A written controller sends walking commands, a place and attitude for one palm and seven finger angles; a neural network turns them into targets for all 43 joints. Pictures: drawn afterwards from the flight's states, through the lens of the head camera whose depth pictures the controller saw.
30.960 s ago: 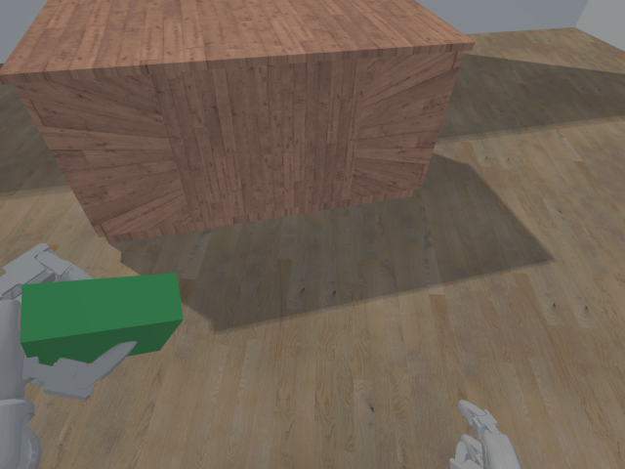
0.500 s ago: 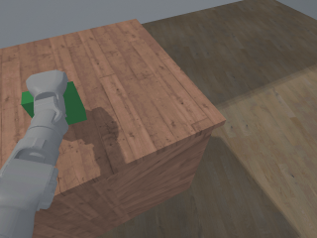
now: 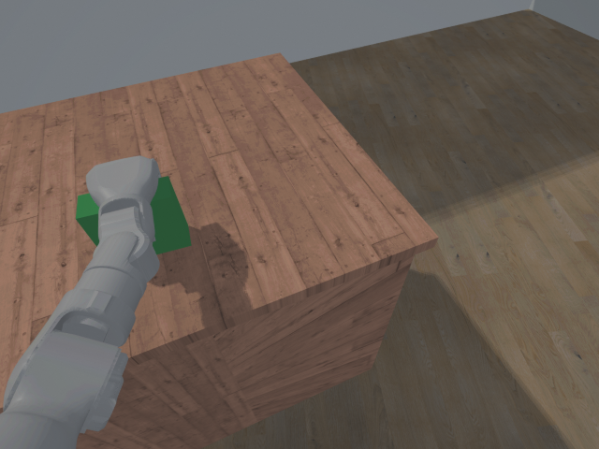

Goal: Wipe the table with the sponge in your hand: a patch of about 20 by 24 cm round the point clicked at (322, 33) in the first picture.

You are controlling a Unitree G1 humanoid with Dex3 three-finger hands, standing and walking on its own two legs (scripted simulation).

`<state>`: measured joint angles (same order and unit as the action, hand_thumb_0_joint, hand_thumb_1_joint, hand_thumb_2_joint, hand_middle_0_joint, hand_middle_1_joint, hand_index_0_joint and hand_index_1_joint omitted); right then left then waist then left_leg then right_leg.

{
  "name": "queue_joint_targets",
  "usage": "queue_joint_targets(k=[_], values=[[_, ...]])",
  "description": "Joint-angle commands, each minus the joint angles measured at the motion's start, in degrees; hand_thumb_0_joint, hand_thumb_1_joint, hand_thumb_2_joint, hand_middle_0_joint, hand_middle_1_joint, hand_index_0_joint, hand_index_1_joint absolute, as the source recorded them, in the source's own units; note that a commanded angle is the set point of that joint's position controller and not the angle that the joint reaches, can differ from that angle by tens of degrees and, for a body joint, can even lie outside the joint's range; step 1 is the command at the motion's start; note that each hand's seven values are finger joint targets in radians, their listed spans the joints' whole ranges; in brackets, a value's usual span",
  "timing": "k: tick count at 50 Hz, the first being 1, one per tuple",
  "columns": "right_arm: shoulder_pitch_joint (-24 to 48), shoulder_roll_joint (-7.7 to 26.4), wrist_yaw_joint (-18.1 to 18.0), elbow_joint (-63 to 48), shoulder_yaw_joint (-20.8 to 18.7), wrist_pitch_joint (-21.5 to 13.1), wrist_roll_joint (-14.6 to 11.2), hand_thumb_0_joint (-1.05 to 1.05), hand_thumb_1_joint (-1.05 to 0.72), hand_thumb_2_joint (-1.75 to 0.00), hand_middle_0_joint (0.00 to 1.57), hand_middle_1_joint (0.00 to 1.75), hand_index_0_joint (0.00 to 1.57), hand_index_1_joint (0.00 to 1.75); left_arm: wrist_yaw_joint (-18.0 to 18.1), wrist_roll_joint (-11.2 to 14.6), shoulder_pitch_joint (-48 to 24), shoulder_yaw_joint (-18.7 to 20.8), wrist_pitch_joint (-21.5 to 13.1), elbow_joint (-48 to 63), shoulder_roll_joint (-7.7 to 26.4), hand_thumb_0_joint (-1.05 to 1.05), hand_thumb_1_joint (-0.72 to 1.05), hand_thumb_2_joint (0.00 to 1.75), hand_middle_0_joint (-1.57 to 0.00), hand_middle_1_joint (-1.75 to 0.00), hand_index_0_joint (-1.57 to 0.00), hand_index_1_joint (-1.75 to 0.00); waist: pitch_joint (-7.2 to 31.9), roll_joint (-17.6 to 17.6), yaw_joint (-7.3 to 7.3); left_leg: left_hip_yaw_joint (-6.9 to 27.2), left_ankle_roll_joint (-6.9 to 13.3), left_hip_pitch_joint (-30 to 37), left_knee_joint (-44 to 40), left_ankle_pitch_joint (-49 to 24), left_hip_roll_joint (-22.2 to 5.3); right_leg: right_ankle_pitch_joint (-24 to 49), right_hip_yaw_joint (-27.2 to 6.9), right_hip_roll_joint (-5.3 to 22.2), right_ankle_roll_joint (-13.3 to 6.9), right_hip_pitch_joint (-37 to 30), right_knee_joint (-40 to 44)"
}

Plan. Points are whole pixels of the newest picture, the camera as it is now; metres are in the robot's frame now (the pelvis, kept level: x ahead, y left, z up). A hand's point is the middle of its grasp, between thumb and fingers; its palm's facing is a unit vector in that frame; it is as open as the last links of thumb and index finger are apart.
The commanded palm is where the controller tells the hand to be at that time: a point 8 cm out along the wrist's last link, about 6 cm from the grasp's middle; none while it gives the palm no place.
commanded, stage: wipe back along the third lane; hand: left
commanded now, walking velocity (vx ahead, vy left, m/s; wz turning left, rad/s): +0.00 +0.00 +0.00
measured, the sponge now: (143, 230) +0.42 +0.27 +0.04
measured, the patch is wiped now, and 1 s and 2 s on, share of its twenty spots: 1.00 1.00 1.00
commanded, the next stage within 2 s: slide back across to the middle lane in 0.68 s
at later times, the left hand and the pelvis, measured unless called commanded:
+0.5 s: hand (145, 236) +0.38 +0.23 +0.09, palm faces +0.00 -0.02 -1.00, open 8.9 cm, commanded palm +0.34 +0.21 +0.12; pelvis +0.00 -0.01 +0.00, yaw +0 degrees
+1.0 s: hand (139, 255) +0.34 +0.23 +0.09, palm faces +0.01 -0.07 -1.00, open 8.9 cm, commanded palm +0.30 +0.23 +0.13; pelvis -0.01 -0.01 +0.00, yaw +0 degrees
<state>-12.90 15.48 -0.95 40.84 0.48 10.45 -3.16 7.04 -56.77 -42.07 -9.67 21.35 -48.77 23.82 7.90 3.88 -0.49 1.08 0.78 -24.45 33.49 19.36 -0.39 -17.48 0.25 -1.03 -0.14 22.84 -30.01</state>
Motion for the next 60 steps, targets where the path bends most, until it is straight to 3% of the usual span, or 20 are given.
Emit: queue_joint_targets(k=[1, 7, 15, 23, 25, 28, 31, 32, 35, 37, 40, 42, 44, 46, 47, 50, 52, 54, 57, 60], values=[[3.5, 7.7, -0.6, -7.6, -2.3, -2.2, -0.6, 0.0, -0.9, -0.9, 0.2, 0.3, 0.2, 0.3, -2.1, 1.4, -7.5, 0.4, -0.1, 7.4, 4.4, 0.0, 0.1, 1.3, -1.2, -1.6, -1.2, -1.6, 12.2, -7.5, -0.44, -2.2, 1.8, 6.9, -2.7, -22.6, 1.8, 27.1, 2.4, -1.6, -2.8, -11.0, 2.0], [6.3, 7.5, -0.4, -8.7, -2.2, -2.6, -1.1, 0.0, -0.9, -0.9, 0.2, 0.3, 0.2, 0.3, -2.4, 1.9, -2.3, 0.5, 1.5, 13.5, 3.0, 0.0, 0.1, 1.3, -1.2, -1.6, -1.2, -1.6, 11.5, -6.5, 1.3, -1.9, 1.8, 8.7, -3.7, -25.1, 1.6, 27.6, 2.6, -1.6, -3.3, -11.3, 2.1], [9.7, 7.3, -0.2, -9.5, -1.8, -2.9, -1.6, 0.0, -0.9, -0.9, 0.2, 0.3, 0.2, 0.3, -2.3, 3.0, 0.8, -3.2, 5.5, 18.8, -1.5, 0.0, 0.1, 1.3, -1.2, -1.6, -1.2, -1.6, 8.2, -7.9, 1.0, -2.1, 1.6, 9.6, -4.6, -21.5, 1.9, 24.1, 3.0, -1.6, -3.1, -10.4, 2.7], [12.1, 6.9, -0.4, -10.6, -1.2, -3.1, -1.5, 0.0, -0.9, -0.9, 0.2, 0.3, 0.2, 0.3, -2.7, 2.8, 4.4, -2.0, 7.1, 22.2, -0.3, 0.0, 0.1, 1.3, -1.2, -1.6, -1.2, -1.6, 10.4, -7.9, 2.32, -2.2, 1.5, 10.9, -4.2, -22.5, 2.2, 26.0, 2.4, -1.2, -3.1, -12.7, 1.8], [12.9, 6.7, -0.5, -11.0, -0.9, -3.1, -1.6, 0.0, -0.9, -0.9, 0.2, 0.3, 0.2, 0.3, -3.0, 2.9, 4.7, -3.6, 7.5, 23.4, -2.0, 0.0, 0.1, 1.3, -1.2, -1.6, -1.2, -1.6, 8.8, -8.7, 1.94, -2.5, 1.4, 10.4, -4.4, -21.2, 2.3, 25.3, 2.5, -1.1, -3.0, -12.2, 2.2], [13.7, 6.6, -0.5, -11.5, -0.7, -3.1, -1.6, 0.0, -0.9, -0.9, 0.2, 0.3, 0.2, 0.3, -3.1, 2.6, 5.7, -2.9, 7.9, 25.3, -1.0, 0.0, 0.1, 1.3, -1.2, -1.6, -1.2, -1.6, 8.6, -7.9, 2.29, -2.4, 1.4, 10.7, -4.6, -21.3, 2.3, 25.3, 2.2, -1.1, -3.1, -12.5, 2.1], [14.4, 6.4, 0.0, -12.3, -0.6, -3.4, -1.7, 0.0, -0.9, -0.9, 0.2, 0.3, 0.2, 0.3, -3.4, 3.3, 11.1, -2.9, 8.0, 27.9, -1.6, 0.0, 0.1, 1.3, -1.2, -1.6, -1.2, -1.6, 9.0, -8.8, 3.03, -2.7, 1.3, 10.7, -4.2, -22.2, 2.4, 27.6, 2.2, -1.0, -2.9, -14.1, 1.8], [15.4, 6.4, 0.1, -12.8, -0.5, -3.4, -1.7, 0.0, -0.9, -0.9, 0.2, 0.3, 0.2, 0.3, -3.4, 3.5, 11.8, -0.9, 8.0, 29.6, 0.2, 0.0, 0.1, 1.3, -1.2, -1.6, -1.2, -1.6, 9.2, -7.7, 3.79, -2.4, 1.3, 10.7, -4.4, -22.7, 2.2, 27.8, 1.9, -1.0, -3.2, -14.3, 1.9], [15.2, 6.2, 0.4, -12.8, -0.4, -3.6, -1.8, 0.0, -0.9, -0.9, 0.2, 0.3, 0.2, 0.3, -3.5, 3.4, 13.1, -4.2, 8.7, 31.0, -3.2, 0.0, 0.1, 1.3, -1.2, -1.6, -1.2, -1.6, 7.4, -8.7, 2.92, -2.5, 1.3, 10.7, -4.3, -22.2, 2.3, 27.0, 2.4, -1.2, -3.0, -13.4, 1.8], [16.5, 6.4, 0.6, -13.3, -0.3, -3.6, -1.8, 0.0, -0.9, -0.9, 0.2, 0.3, 0.2, 0.3, -3.4, 3.6, 15.4, -1.3, 9.1, 33.2, -0.3, 0.0, 0.1, 1.3, -1.2, -1.6, -1.2, -1.6, 7.7, -7.9, 4.06, -2.4, 1.2, 10.7, -4.7, -22.6, 2.1, 27.5, 1.9, -1.1, -3.1, -14.2, 1.9], [15.9, 6.5, 0.1, -12.3, -0.3, -3.6, -1.8, 0.0, -0.9, -0.9, 0.2, 0.3, 0.2, 0.3, -3.4, 3.1, 11.1, -2.5, 10.3, 32.2, -0.3, 0.0, 0.1, 1.3, -1.2, -1.6, -1.2, -1.6, 5.2, -9.1, 2.87, -2.6, 1.3, 10.2, -5.0, -19.9, 2.2, 24.4, 2.0, -1.3, -2.8, -12.6, 2.5], [17.1, 6.7, -0.5, -12.4, -0.1, -3.4, -1.7, 0.0, -0.9, -0.9, 0.2, 0.3, 0.2, 0.3, -3.5, 2.5, 9.3, 1.8, 10.6, 33.2, 5.5, 0.0, 0.1, 1.3, -1.2, -1.6, -1.2, -1.6, 5.6, -7.2, 4.0, -2.2, 1.2, 10.4, -5.9, -19.0, 2.2, 22.0, 1.4, -1.1, -3.1, -13.1, 2.9], [16.7, 6.2, -0.8, -12.4, -0.1, -3.7, -1.7, 0.0, -0.9, -0.9, 0.2, 0.3, 0.2, 0.3, -3.7, 2.1, 7.7, -0.5, 10.5, 33.2, 3.4, 0.0, 0.1, 1.3, -1.2, -1.6, -1.2, -1.6, 6.8, -6.7, 3.63, -2.4, 1.5, 11.4, -5.6, -19.4, 2.7, 22.0, 1.6, -1.1, -3.1, -13.7, 2.6], [16.5, 6.3, -0.9, -12.4, -0.1, -4.0, -1.6, 0.0, -0.9, -0.9, 0.2, 0.3, 0.2, 0.3, -4.1, 2.0, 10.1, 1.4, 9.7, 33.7, 5.4, 0.0, 0.1, 1.3, -1.2, -1.6, -1.2, -1.6, 8.0, -7.2, 4.2, -2.4, 1.5, 11.7, -5.6, -20.1, 2.7, 23.0, 1.4, -1.2, -3.0, -14.9, 2.6], [17.2, 6.5, -0.9, -12.9, 0.0, -4.1, -1.4, 0.0, -0.9, -0.9, 0.2, 0.3, 0.2, 0.3, -4.2, 1.8, 10.2, 4.3, 8.9, 35.6, 8.7, 0.0, 0.1, 1.3, -1.2, -1.6, -1.2, -1.6, 9.6, -6.0, 5.1, -2.1, 1.5, 12.0, -5.8, -21.1, 2.6, 24.2, 0.7, -1.0, -3.3, -16.2, 2.6], [16.4, 6.1, -1.0, -13.0, -0.1, -4.7, -1.2, 0.0, -0.9, -0.9, 0.2, 0.3, 0.2, 0.3, -4.4, 2.0, 13.5, 4.1, 7.1, 37.1, 8.2, 0.0, 0.1, 1.3, -1.2, -1.6, -1.2, -1.6, 10.0, -6.5, 4.94, -2.6, 1.5, 12.0, -5.5, -22.2, 2.8, 27.0, 0.8, -1.0, -3.0, -17.9, 2.2], [17.3, 6.3, -0.9, -13.4, 0.0, -4.7, -1.2, 0.0, -0.9, -0.9, 0.2, 0.3, 0.2, 0.3, -4.7, 1.6, 13.9, 6.2, 6.3, 39.5, 10.7, 0.0, 0.1, 1.3, -1.2, -1.6, -1.2, -1.6, 9.2, -5.0, 5.5, -2.3, 1.5, 11.8, -6.1, -22.4, 2.6, 26.5, 0.2, -1.0, -3.3, -17.8, 2.6], [16.7, 6.2, -1.1, -13.1, -0.2, -5.0, -1.2, 0.0, -0.9, -0.9, 0.2, 0.3, 0.2, 0.3, -4.7, 1.7, 14.2, 4.6, 6.1, 39.0, 9.0, 0.0, 0.1, 1.3, -1.2, -1.6, -1.2, -1.6, 7.0, -5.4, 4.84, -2.6, 1.6, 11.9, -6.4, -20.8, 2.7, 24.1, 0.8, -1.2, -3.0, -16.5, 3.3], [17.2, 6.6, -1.4, -12.9, -0.3, -5.1, -1.1, 0.0, -0.9, -0.9, 0.2, 0.3, 0.2, 0.3, -5.2, 1.4, 13.0, 6.8, 5.5, 39.6, 11.8, 0.0, 0.1, 1.3, -1.2, -1.6, -1.2, -1.6, 5.5, -5.1, 4.93, -2.1, 1.8, 11.8, -7.2, -19.3, 2.7, 21.1, 0.4, -1.3, -3.2, -15.4, 4.5], [15.8, 6.8, -1.9, -12.1, -0.7, -5.7, -1.1, 0.0, -0.9, -0.9, 0.2, 0.3, 0.2, 0.3, -5.5, 1.9, 14.4, 6.7, 4.0, 38.2, 11.7, 0.0, 0.1, 1.3, -1.2, -1.6, -1.2, -1.6, 5.6, -6.2, 4.25, -2.4, 2.0, 12.1, -6.8, -19.1, 2.8, 21.8, 0.5, -1.3, -2.9, -15.5, 4.7]])
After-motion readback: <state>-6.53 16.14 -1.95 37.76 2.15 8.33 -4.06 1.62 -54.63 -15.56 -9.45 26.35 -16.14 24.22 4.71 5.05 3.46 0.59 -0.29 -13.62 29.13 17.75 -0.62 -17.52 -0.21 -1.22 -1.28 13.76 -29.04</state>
